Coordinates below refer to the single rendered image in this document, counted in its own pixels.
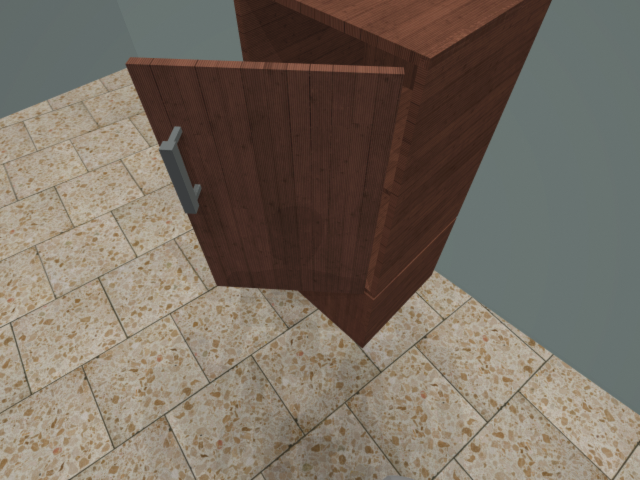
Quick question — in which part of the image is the cupboard door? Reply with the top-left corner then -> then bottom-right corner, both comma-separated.
126,57 -> 405,294

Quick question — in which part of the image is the handle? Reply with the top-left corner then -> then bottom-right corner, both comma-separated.
159,126 -> 202,214

